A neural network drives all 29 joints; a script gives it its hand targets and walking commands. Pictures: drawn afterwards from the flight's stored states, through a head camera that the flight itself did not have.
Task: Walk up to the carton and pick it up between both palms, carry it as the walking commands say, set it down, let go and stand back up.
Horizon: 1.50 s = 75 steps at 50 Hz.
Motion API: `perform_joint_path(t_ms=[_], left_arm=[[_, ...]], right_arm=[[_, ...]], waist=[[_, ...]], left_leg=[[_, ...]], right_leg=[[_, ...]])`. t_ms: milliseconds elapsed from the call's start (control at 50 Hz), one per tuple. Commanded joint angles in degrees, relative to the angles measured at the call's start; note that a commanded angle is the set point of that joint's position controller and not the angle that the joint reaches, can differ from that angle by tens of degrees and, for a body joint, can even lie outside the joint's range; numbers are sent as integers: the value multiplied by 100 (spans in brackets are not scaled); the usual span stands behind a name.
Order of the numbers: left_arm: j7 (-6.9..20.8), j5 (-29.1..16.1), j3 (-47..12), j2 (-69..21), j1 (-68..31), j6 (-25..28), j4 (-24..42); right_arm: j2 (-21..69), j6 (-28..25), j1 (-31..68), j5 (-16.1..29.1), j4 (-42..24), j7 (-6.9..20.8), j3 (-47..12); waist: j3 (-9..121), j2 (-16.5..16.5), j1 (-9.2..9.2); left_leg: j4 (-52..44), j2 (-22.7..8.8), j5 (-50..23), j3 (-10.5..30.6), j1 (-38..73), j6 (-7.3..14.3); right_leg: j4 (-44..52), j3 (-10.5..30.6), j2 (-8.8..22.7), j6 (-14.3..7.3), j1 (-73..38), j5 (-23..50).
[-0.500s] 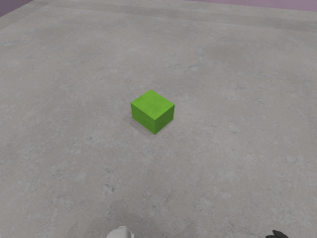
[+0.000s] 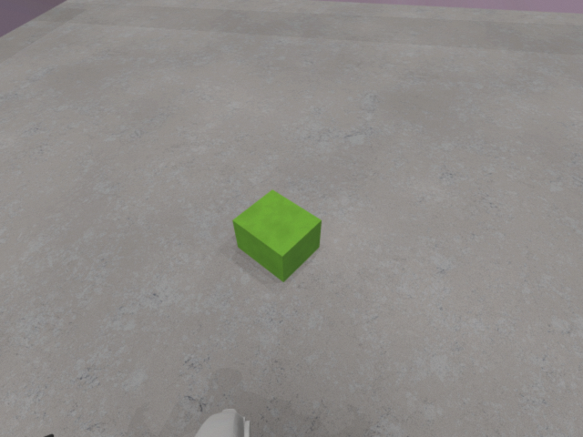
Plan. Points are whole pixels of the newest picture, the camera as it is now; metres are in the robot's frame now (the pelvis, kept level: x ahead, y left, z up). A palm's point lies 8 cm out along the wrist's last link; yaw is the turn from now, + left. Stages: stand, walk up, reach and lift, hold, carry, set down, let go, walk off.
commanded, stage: walk up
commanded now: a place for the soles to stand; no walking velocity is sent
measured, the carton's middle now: (277, 234) +0.96 +0.06 -0.66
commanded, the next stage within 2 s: none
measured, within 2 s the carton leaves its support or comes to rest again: neither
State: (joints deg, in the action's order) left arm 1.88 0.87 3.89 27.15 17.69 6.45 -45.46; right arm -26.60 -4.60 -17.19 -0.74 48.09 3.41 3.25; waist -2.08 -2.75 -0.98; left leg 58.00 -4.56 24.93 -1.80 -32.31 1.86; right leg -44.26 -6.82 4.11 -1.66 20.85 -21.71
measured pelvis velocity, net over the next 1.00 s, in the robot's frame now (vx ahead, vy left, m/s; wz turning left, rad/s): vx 0.32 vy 0.00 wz -0.03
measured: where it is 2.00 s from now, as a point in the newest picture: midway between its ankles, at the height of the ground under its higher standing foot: (288, 374)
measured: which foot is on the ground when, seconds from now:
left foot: up 0.00-0.10, down 0.12-0.40, up 0.42-0.66, down 0.68-0.96, up 0.98-1.00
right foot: down 0.00-0.12, up 0.14-0.36, down 0.38-0.70, up 0.72-0.92, down 0.94-1.00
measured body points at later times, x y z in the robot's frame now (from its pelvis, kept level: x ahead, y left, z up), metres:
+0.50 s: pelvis +0.17 +0.00 -0.01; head +0.18 -0.01 +0.44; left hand +0.27 +0.35 -0.08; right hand +0.22 -0.34 -0.11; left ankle +0.18 +0.14 -0.67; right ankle +0.21 -0.10 -0.71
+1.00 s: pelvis +0.32 +0.00 -0.02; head +0.32 -0.01 +0.43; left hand +0.43 +0.34 -0.09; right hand +0.35 -0.35 -0.12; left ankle +0.34 +0.15 -0.69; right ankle +0.38 -0.11 -0.71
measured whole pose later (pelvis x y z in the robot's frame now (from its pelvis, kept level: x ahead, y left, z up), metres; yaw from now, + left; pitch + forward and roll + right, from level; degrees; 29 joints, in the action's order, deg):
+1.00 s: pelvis +0.32 +0.00 -0.02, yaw -2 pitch -2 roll +0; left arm 2.4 1.4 4.7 26.6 16.5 5.5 -46.4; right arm -28.5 -3.4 -19.3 -1.7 48.0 1.6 4.7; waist -1.8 -1.6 1.8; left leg 57.7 -5.4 29.9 -2.7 -26.7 2.2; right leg -49.9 -4.4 2.6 -1.7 28.3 -19.3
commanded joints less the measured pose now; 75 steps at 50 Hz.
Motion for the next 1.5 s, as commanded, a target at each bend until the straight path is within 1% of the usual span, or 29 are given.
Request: perform_joint_path(t_ms=[0,60,100,120,140,180,240,320,360,380,400,420,520,640,660,700,720,800,880,920,960,980,1120,1200,1240,1280,1360,1400,1480], left_arm=[[-6,-32,412,1606,-147,63,401],[52,-17,319,1519,-534,-14,468],[61,8,133,1048,-377,-72,503],[45,-73,15,636,-260,-65,599],[-32,-66,82,902,-407,-90,627],[-68,-40,203,1244,-447,-76,438],[18,-88,264,1166,55,-68,185],[132,-70,348,1015,361,-72,-14],[60,22,512,1229,882,-41,-237],[-21,61,676,1572,1270,-24,-272],[-51,81,731,2096,1298,33,-86],[-59,37,723,2085,761,48,39],[-80,-21,469,1606,265,7,219],[38,-15,255,1348,-483,-98,483],[33,-8,179,1120,-418,-129,522],[-38,-96,70,724,-323,-147,668],[-92,-13,228,1306,-492,-192,562],[-18,-54,308,1201,-21,-131,203],[104,-39,423,1051,518,-134,-43],[34,5,597,1191,1183,-107,-318],[-98,115,781,2026,1273,-39,-77],[-116,58,752,2023,704,-34,94],[-132,-18,359,1476,-88,-67,227],[-173,-60,113,1154,-483,-211,293],[-205,-148,-54,707,-134,-286,303],[-282,-156,75,1032,-5,-398,78],[-289,-71,151,1032,344,-283,-469],[-286,56,210,1392,-261,-222,-407],[-300,-103,11,988,-710,-236,-467]], right_arm=[[-1081,-126,72,51,-399,50,386],[-1151,-114,-315,9,-125,79,502],[-1488,-177,-1009,-10,43,-22,643],[-1918,-222,-1399,-82,-68,-115,751],[-2117,-272,-1196,-26,-258,-168,757],[-1866,-246,-711,85,-318,-204,671],[-1685,-173,-152,-4,-452,-202,546],[-1650,-140,313,-18,-607,-120,514],[-1255,-81,411,-40,-732,-106,405],[-890,-66,442,-52,-846,-122,286],[-799,-92,698,-38,-1003,-152,227],[-1335,-77,881,-100,-877,-229,343],[-1183,-179,28,43,-409,-163,364],[-1180,-145,-600,-7,-44,-77,530],[-1399,-167,-933,-24,50,-128,615],[-2063,-257,-1282,-106,-215,-249,753],[-2030,-246,-900,26,-333,-251,740],[-1724,-182,-199,-48,-425,-288,585],[-1705,-122,429,-45,-641,-180,541],[-1276,-41,530,-116,-674,-177,428],[-779,-42,686,-104,-896,-229,232],[-1318,-34,812,-101,-739,-299,357],[-1030,-33,-96,17,-211,-227,358],[-992,-12,-468,44,69,-335,389],[-1550,-79,-310,-84,-91,-434,440],[-1721,-62,163,37,-248,-432,418],[-1355,116,943,60,-200,-395,266],[-983,163,1084,74,-154,-352,150],[-1069,24,945,68,261,-368,134]], waist=[[-241,1419,29],[-88,1269,375],[247,-91,758],[393,-1559,962],[324,-993,961],[75,-72,611],[-34,-589,300],[97,-900,-12],[391,-30,-399],[510,1370,-710],[449,2215,-845],[-75,1133,-637],[-140,986,-69],[63,1021,451],[260,295,655],[359,-1409,908],[223,-366,872],[-193,-310,307],[64,-837,-58],[336,166,-521],[235,2075,-770],[-242,1057,-595],[-250,1220,111],[282,976,413],[583,-788,344],[780,-383,289],[568,-345,-115],[97,636,76],[348,-33,125]], left_leg=[[-1041,-89,-718,-196,298,-40],[-1673,233,-1317,-664,1720,-65],[-2279,204,-252,-90,3122,187],[-3639,-1293,1441,2541,3623,790],[-4455,-2154,1916,4265,3355,1395],[-3967,-2040,438,3642,2832,1574],[-3622,-1394,-587,1685,1550,1305],[-3285,-1107,221,811,581,1072],[-2074,-715,1180,377,-602,689],[-508,-224,1429,-136,-1617,379],[946,415,989,-342,-2527,130],[1232,-117,557,605,-2436,91],[-20,-227,273,214,-862,1],[-1778,365,-1118,-599,2196,3],[-1989,372,-599,-339,2996,145],[-4242,-1960,2348,4060,3424,1298],[-4347,-2194,2384,4375,3012,1604],[-3739,-1513,425,2164,1427,1362],[-3421,-1145,1252,1039,23,1069],[-1969,-692,1885,432,-1090,676],[1142,348,1001,-233,-2691,83],[1350,-115,455,657,-2493,90],[-397,-121,-347,-51,97,-67],[-1639,438,-1421,-453,1981,29],[-2713,-1019,-1423,1864,2233,626],[-3108,-1769,-1198,2912,1935,1481],[-2414,-775,-487,1271,503,639],[-1521,-57,4,375,271,96],[-1936,-403,-2178,650,1561,319]], right_leg=[[2359,1430,1292,-1144,368,-518],[1990,910,932,-852,1119,-1355],[-5,360,536,-564,1972,-1101],[-2036,-64,-76,-194,2918,-710],[-2643,649,-154,-114,3169,-833],[-2627,1080,299,-40,2837,-488],[-1348,819,362,46,1516,-671],[204,245,-16,-30,-40,102],[488,186,-315,-197,-1549,230],[1407,1533,325,-546,-2224,-1462],[3011,4716,1951,-1343,-2144,-3469],[2959,4843,2200,-1634,-1730,-3005],[2053,2560,1712,-1510,-554,791],[1309,1013,783,-816,1352,-1043],[328,765,561,-632,1876,-1147],[-2518,480,-285,-140,3293,-1022],[-2747,1130,84,-115,2995,-1026],[-1572,920,373,38,1804,-758],[-208,243,-14,14,-152,-10],[257,135,-416,-148,-1723,-50],[3061,4816,1943,-1244,-1786,-4024],[3049,4895,2177,-1607,-1369,-3579],[1827,1791,1338,-1186,480,1147],[511,829,742,-599,1135,1205],[-1159,254,144,10,1564,264],[-1274,684,85,64,1177,-1519],[417,684,3,-132,-166,-140],[1434,2140,703,-500,396,-917],[473,916,213,-198,477,1161]])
